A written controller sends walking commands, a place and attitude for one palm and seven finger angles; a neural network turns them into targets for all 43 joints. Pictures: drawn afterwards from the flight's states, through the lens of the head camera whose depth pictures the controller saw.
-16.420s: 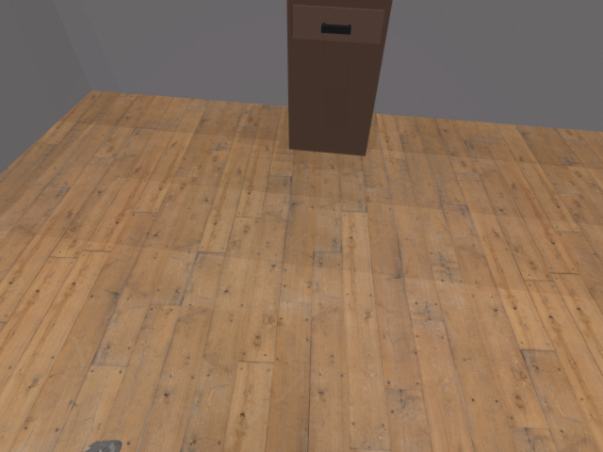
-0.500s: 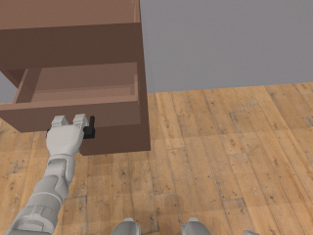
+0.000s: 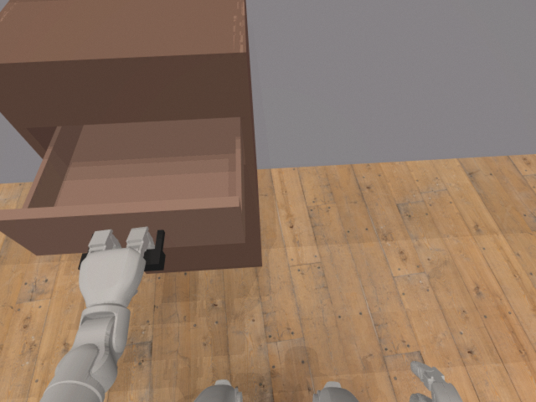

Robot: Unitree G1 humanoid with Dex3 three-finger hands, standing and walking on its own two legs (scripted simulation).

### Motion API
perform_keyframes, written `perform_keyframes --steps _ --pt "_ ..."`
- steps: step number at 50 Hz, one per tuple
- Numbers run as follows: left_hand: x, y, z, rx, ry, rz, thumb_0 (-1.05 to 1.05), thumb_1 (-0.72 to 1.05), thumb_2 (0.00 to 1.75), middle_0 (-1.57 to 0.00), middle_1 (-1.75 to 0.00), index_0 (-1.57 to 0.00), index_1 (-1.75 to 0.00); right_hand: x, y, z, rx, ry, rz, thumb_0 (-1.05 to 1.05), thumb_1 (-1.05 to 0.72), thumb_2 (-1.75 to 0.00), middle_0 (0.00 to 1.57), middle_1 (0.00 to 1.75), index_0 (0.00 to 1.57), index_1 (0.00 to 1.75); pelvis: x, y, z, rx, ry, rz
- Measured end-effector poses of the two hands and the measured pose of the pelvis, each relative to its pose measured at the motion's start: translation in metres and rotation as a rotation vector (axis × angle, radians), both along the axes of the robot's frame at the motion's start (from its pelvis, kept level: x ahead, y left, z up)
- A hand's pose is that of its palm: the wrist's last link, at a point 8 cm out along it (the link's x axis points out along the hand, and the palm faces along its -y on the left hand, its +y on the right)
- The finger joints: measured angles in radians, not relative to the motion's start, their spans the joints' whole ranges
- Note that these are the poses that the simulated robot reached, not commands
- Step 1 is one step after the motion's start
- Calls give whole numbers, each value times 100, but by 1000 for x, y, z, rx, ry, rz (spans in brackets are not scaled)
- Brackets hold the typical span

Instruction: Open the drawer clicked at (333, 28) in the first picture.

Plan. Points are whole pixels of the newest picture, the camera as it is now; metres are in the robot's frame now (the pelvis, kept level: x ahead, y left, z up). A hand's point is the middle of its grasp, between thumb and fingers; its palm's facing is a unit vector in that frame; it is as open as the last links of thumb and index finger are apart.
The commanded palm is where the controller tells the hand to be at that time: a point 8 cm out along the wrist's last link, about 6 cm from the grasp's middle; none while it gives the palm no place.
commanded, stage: pull the drawer open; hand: left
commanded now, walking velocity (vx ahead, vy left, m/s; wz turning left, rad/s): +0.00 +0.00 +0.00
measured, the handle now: (125, 249) +0.35 +0.26 -0.03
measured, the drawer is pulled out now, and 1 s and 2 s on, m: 0.20 0.30 0.30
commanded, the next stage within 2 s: open the thumb to release the handle in 0.96 s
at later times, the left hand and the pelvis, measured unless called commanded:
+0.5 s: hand (120, 329) +0.23 +0.24 -0.05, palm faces -0.04 -0.04 -1.00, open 5.9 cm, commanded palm +0.20 +0.24 +0.00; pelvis +0.00 -0.01 +0.00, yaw +0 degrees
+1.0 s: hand (116, 353) +0.20 +0.24 -0.05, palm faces -0.05 -0.06 -1.00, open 5.9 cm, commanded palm +0.15 +0.23 +0.00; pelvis +0.00 -0.02 -0.01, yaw +0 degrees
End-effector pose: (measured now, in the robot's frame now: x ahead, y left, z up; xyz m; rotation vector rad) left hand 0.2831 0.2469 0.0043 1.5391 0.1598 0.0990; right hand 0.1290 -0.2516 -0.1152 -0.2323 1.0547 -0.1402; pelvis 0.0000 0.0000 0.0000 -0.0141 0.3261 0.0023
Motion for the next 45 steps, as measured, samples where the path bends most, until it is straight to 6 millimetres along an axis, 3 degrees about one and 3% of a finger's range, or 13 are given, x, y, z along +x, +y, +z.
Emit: perform_keyframes --steps 25,45 --pt "-72 -9 0 -4 3 33 3 66 79 -29 -135 -41 -135 41 5 6 20 -116 72 1 -90 -90 20 30 20 30 4 -8 -5 6 -26 2" --pt "-102 -13 2 -13 15 51 3 66 75 -28 -135 -42 -135 51 2 6 27 -167 95 1 -90 -90 20 30 20 30 1 -16 -11 15 -29 -4"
